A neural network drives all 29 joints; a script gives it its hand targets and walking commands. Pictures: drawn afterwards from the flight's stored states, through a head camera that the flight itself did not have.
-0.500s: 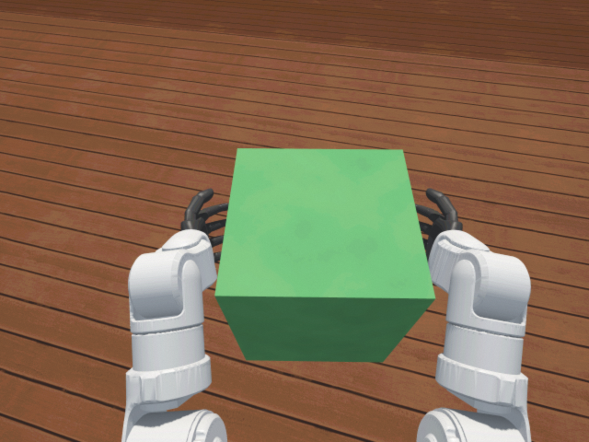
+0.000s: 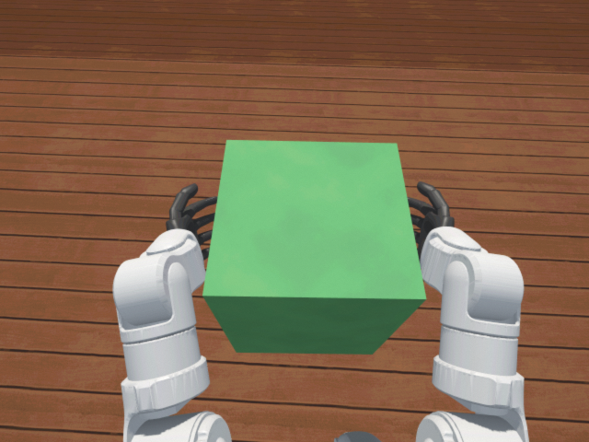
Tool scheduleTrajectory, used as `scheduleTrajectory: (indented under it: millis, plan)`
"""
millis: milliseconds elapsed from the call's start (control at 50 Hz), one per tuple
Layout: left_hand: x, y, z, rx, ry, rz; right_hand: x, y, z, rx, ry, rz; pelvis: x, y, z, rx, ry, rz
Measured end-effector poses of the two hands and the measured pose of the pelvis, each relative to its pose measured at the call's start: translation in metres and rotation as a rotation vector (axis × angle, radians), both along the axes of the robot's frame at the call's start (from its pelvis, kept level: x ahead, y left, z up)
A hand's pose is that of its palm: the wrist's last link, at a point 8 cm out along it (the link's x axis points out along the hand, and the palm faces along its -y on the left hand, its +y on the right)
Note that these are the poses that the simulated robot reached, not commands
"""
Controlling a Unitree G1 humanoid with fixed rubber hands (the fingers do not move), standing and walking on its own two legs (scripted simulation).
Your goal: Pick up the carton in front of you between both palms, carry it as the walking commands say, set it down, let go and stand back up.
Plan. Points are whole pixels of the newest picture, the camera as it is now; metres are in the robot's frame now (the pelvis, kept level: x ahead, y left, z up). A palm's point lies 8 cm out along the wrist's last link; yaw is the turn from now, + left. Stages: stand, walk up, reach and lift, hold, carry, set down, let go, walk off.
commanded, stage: carry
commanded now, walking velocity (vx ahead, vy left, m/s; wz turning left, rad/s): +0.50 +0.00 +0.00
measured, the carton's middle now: (307, 259) +0.37 -0.03 +0.07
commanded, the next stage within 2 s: none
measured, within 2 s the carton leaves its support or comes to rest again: neither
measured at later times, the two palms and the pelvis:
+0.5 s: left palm (181, 81) +0.65 +0.15 +0.19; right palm (361, 71) +0.67 -0.15 +0.19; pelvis +0.31 -0.03 +0.04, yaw +1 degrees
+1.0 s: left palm out of the picture +0.98 +0.14 +0.23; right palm out of the picture +0.99 -0.16 +0.23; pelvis +0.64 -0.02 +0.06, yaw +1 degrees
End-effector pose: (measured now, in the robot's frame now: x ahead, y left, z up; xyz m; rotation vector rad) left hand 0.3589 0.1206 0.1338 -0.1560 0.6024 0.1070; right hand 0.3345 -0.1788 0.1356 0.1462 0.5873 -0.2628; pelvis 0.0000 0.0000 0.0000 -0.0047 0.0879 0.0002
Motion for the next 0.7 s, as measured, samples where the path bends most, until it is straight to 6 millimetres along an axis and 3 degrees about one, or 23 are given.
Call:
scheduleTrajectory:
  millis: [140, 240, 300, 360, 460, 540, 620, 700]
  plan:
    - [0.085, 0.004, 0.025, 0.029, -0.075, 0.046, 0.105, 0.003, 0.029, 0.001, -0.074, 0.055, 0.092, -0.015, 0.006, -0.002, 0.01, 0.009]
    - [0.142, 0.01, 0.02, 0.063, -0.04, 0.107, 0.185, 0.009, 0.018, 0.008, -0.04, 0.139, 0.164, -0.035, 0.0, -0.028, -0.016, 0.023]
    - [0.165, 0.017, 0.013, 0.063, 0.029, 0.144, 0.22, 0.018, 0.013, 0.032, 0.025, 0.167, 0.195, -0.04, 0.013, -0.017, -0.015, 0.018]
    - [0.193, 0.023, 0.019, 0.059, 0.041, 0.164, 0.253, 0.024, 0.016, 0.06, 0.036, 0.165, 0.225, -0.041, 0.027, -0.005, -0.009, 0.018]
    - [0.261, 0.026, 0.047, 0.049, -0.041, 0.147, 0.31, 0.025, 0.04, 0.043, -0.045, 0.143, 0.282, -0.035, 0.039, 0.004, 0.003, 0.018]
    - [0.324, 0.025, 0.062, 0.047, -0.085, 0.101, 0.36, 0.024, 0.057, 0.008, -0.089, 0.115, 0.34, -0.022, 0.04, 0.007, 0.006, 0.013]
    - [0.39, 0.022, 0.061, 0.052, -0.082, 0.027, 0.407, 0.021, 0.061, -0.015, -0.081, 0.068, 0.399, -0.003, 0.033, 0.034, -0.017, -0.001]
    - [0.439, 0.012, 0.057, 0.03, 0.009, -0.013, 0.439, 0.012, 0.054, -0.007, 0.012, 0.015, 0.443, 0.007, 0.05, 0.012, -0.012, 0.004]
